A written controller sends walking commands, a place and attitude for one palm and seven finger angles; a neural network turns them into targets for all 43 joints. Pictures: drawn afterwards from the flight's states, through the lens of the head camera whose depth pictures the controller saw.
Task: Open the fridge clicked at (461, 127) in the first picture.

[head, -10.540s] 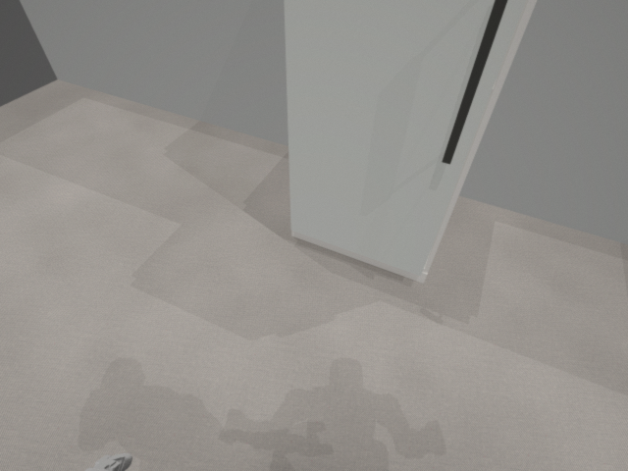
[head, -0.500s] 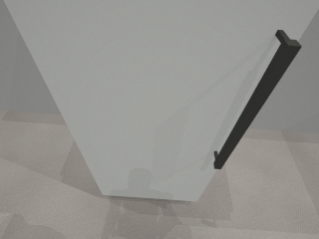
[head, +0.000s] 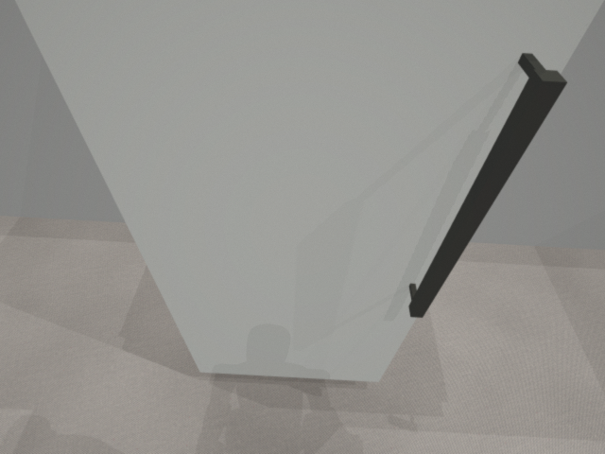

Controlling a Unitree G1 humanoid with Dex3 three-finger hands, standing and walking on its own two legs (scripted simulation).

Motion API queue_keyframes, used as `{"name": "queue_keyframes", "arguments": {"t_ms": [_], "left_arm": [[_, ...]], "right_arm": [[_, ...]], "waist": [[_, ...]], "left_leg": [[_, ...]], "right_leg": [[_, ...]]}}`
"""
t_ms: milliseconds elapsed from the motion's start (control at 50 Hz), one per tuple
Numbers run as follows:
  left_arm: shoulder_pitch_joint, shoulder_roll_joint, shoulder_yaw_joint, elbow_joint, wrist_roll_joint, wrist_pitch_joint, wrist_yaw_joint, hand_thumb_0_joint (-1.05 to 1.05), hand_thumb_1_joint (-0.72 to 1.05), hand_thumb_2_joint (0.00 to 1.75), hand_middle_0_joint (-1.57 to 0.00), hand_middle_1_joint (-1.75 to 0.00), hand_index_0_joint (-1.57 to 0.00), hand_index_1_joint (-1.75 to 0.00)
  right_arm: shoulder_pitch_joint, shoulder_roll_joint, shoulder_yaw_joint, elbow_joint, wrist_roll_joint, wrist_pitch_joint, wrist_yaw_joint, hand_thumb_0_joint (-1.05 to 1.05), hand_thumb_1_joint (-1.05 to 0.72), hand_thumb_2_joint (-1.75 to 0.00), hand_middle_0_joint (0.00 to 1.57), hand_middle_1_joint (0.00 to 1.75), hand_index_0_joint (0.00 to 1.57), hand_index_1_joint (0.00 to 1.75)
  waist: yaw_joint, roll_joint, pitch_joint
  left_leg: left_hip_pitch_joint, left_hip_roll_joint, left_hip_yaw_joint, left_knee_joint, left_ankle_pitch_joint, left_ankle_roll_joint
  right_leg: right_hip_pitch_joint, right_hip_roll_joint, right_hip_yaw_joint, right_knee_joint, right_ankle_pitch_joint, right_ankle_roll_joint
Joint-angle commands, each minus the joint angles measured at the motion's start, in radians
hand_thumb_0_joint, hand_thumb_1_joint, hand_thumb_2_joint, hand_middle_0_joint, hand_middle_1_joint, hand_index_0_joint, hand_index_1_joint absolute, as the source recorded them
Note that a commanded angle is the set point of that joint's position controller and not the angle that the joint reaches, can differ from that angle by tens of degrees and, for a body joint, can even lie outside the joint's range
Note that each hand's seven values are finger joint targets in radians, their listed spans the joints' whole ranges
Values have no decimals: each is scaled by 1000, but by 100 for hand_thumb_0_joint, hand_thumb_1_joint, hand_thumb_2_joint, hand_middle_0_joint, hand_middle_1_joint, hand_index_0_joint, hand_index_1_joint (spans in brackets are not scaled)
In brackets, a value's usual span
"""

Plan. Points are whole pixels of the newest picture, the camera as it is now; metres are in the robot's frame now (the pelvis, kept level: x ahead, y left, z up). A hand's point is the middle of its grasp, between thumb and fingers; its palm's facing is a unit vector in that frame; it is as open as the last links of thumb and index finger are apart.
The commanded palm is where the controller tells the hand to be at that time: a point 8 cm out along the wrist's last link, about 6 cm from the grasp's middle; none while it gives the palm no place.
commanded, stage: look again from close up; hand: right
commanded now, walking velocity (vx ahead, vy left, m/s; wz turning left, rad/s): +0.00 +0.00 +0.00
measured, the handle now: (456, 222) +0.41 -0.19 +0.09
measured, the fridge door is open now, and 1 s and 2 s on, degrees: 0 0 0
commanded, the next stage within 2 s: raise the hand to about handle height in 0.42 s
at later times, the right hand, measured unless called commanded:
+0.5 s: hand out of the picture -0.01 -0.18 -0.17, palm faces +0.03 +0.98 -0.19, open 7.3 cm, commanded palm none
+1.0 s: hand out of the picture +0.12 -0.22 -0.08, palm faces +0.11 +0.99 +0.03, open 8.9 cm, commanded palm +0.12 -0.27 -0.04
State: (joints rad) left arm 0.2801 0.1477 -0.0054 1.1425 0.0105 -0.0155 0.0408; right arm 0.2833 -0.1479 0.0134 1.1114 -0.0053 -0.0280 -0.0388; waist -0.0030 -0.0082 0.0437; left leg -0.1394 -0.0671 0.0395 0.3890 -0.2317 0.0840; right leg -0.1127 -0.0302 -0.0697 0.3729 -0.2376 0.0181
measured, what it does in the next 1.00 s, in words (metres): lowers itself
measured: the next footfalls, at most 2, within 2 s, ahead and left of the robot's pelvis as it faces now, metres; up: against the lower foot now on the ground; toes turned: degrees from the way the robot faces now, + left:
none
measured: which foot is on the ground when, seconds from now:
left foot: down 0.00-1.00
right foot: down 0.00-1.00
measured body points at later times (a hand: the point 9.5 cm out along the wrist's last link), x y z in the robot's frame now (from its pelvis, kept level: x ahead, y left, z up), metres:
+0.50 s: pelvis +0.00 -0.01 +0.00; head +0.01 -0.01 +0.45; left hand -0.02 +0.20 -0.16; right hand -0.01 -0.23 -0.16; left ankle -0.01 +0.06 -0.74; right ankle -0.02 -0.13 -0.74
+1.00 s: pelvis -0.04 -0.03 -0.08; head -0.01 -0.06 +0.37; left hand +0.22 +0.21 -0.08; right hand +0.11 -0.27 -0.08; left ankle -0.01 +0.06 -0.74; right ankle -0.02 -0.13 -0.74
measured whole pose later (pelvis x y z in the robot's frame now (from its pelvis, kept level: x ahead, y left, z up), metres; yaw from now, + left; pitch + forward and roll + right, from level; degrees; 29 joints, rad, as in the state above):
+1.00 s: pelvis -0.04 -0.03 -0.08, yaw -3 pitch +10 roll +0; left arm 0.14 0.29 0.07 0.44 -0.01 -0.20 0.02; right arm 0.49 -0.19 -0.11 0.14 0.22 -0.44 0.25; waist -0.03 0.06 -0.12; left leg -0.74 0.00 0.09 1.05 -0.49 0.05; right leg -0.74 0.00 -0.04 1.06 -0.50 -0.03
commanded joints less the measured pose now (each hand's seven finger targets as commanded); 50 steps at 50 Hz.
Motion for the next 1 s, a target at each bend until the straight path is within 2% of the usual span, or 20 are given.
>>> {"name": "queue_keyframes", "arguments": {"t_ms": [0, 480, 500, 520, 540, 560, 580, 600, 620, 660, 700, 720, 740, 760, 780, 840, 880, 920, 940, 980], "left_arm": [[77, 80, 8, -16, 4, -12, 0, 0, 90, 90, -20, -30, -20, -30], [76, 83, 10, -10, 2, -22, 1, 0, 90, 90, -20, -30, -20, -30], [-44, 108, 17, -78, -10, -28, -11, 0, 90, 90, -20, -30, -20, -30], [-17, 300, 26, -444, -55, -166, 36, 0, 90, 90, -20, -30, -20, -30], [-124, 208, -4, -419, -63, -232, 68, 0, 90, 90, -20, -30, -20, -30], [-80, 230, 17, -388, -25, -267, 64, 0, 90, 90, -20, -30, -20, -30], [-72, 159, 9, -371, -55, -279, 53, 0, 90, 90, -20, -30, -20, -30], [-74, 210, 12, -428, -73, -287, 49, 0, 90, 90, -20, -30, -20, -30], [-91, 239, 29, -462, -67, -302, 49, 0, 90, 90, -20, -30, -20, -30], [-78, 242, 53, -508, -37, -315, 42, 0, 90, 90, -20, -30, -20, -30], [-117, 236, 63, -561, -22, -323, 19, 0, 90, 90, -20, -30, -20, -30], [-133, 239, 72, -592, -19, -322, 4, 0, 90, 90, -20, -30, -20, -30], [-136, 250, 87, -616, -21, -306, -18, 0, 90, 90, -20, -30, -20, -30], [-162, 258, 84, -663, -15, -296, -38, 0, 90, 90, -20, -30, -20, -30], [-171, 261, 92, -694, -17, -286, -45, 0, 90, 90, -20, -30, -20, -30], [-189, 245, 94, -756, -23, -222, -47, 0, 90, 90, -20, -30, -20, -30], [-204, 225, 80, -829, -28, -209, -41, 0, 90, 90, -20, -30, -20, -30], [-160, 207, 80, -835, -17, -219, -34, 0, 90, 90, -20, -30, -20, -30], [-131, 208, 79, -822, -9, -221, -28, 0, 90, 90, -20, -30, -20, -30], [-107, 201, 64, -803, -6, -232, -15, 0, 90, 90, -20, -30, -20, -30]], "right_arm": [[56, -114, -23, -29, -1, -11, -2, 0, -90, -90, 20, 30, 20, 30], [65, -101, -20, -21, -2, -13, 0, 0, -90, -90, 20, 30, 20, 30], [149, -113, -24, 20, -15, -32, -41, 0, -90, -90, 20, 30, 20, 30], [-591, -324, -83, -1480, 215, -245, -14, 0, -88, -89, 20, 32, 20, 32], [-470, -402, -173, -1426, 165, -222, -64, 0, -85, -88, 20, 33, 20, 33], [-189, -213, -63, -1216, 138, -179, -76, 0, -83, -87, 21, 34, 21, 34], [98, 32, 68, -924, 145, -69, -77, 0, -81, -86, 21, 36, 21, 36], [-28, 28, 65, -1098, 204, -79, -59, 0, -78, -85, 21, 37, 21, 37], [-74, -16, 40, -1139, 204, -132, -37, 0, -76, -84, 21, 39, 21, 39], [-49, -4, 19, -991, 187, -232, 9, 0, -71, -82, 21, 42, 21, 42], [197, 45, -18, -846, 228, -346, 105, 0, -67, -80, 22, 45, 22, 45], [282, 20, -60, -852, 251, -412, 166, 0, -64, -79, 22, 47, 22, 47], [383, -49, -156, -807, 267, -462, 230, 0, -62, -78, 22, 48, 22, 48], [371, -48, -142, -856, 281, -510, 304, 0, -60, -77, 22, 50, 22, 50], [344, -113, -193, -862, 274, -542, 357, 0, -57, -76, 22, 51, 22, 51], [285, -208, -289, -934, 240, -487, 365, 0, -50, -73, 23, 55, 23, 55], [155, -159, -224, -1143, 256, -474, 336, 0, -46, -71, 23, 58, 23, 58], [15, -181, -245, -1346, 260, -529, 278, 0, -41, -69, 24, 62, 24, 62], [-81, -199, -239, -1467, 266, -566, 254, 0, -39, -68, 24, 63, 24, 63], [-70, -156, -156, -1582, 250, -629, 237, 0, -34, -66, 24, 66, 24, 66]], "waist": [[3, 25, 31], [-2, 10, 15], [-35, -1, 16], [94, -147, -482], [23, -268, -369], [15, -272, -385], [25, -115, -171], [45, -29, -100], [66, 71, -56], [75, 264, -11], [-6, 404, 0], [-34, 409, -38], [-78, 311, -76], [-70, 230, -131], [-66, 169, -170], [-105, 7, -246], [-74, -66, -270], [-43, -146, -367], [-9, -134, -401], [21, -171, -447]], "left_leg": [[-25, 173, -171, -98, 173, -37], [-29, 170, -153, -73, 172, -28], [-18, 250, -199, -37, 666, -102], [78, 151, -140, 47, 439, -64], [25, 103, -135, 58, 267, -51], [21, 89, -67, 73, 143, -34], [-73, 84, -38, 58, 113, -44], [-133, 89, -9, 69, 67, -60], [-229, 86, 1, 62, -15, -74], [-384, 82, 4, 94, -184, -86], [-443, 87, -4, 175, -257, -85], [-420, 91, -27, 215, -229, -83], [-366, 95, -40, 268, -117, -66], [-333, 104, -35, 333, 12, -58], [-327, 111, -45, 381, 90, -52], [-363, 97, -51, 467, 85, -43], [-439, 80, -30, 500, -2, -39], [-490, 67, -27, 529, -2, -39], [-524, 56, -28, 552, 3, -44], [-573, 47, -27, 556, -2, -40]], "right_leg": [[-33, -67, 69, -45, 88, -31], [-28, -78, 91, -54, 128, -40], [-116, -75, 28, 187, 110, -14], [130, 44, 64, 37, 202, -54], [145, 23, 15, 53, 240, -53], [86, 19, 36, 38, 239, -42], [-41, 2, 69, 40, 188, -52], [-88, 2, 106, 62, 108, -58], [-117, 5, 101, 103, 39, -59], [-240, 37, 97, 210, -54, -55], [-426, 43, 95, 296, -110, -35], [-480, 53, 83, 337, -110, -26], [-483, 65, 71, 363, -62, -10], [-488, 80, 58, 402, -19, -4], [-509, 86, 44, 440, 5, 1], [-583, 94, 17, 487, 10, -14], [-581, 78, 20, 500, -28, -26], [-529, 56, 55, 538, 1, -36], [-512, 44, 78, 567, 17, -40], [-438, 30, 105, 591, 63, -43]]}}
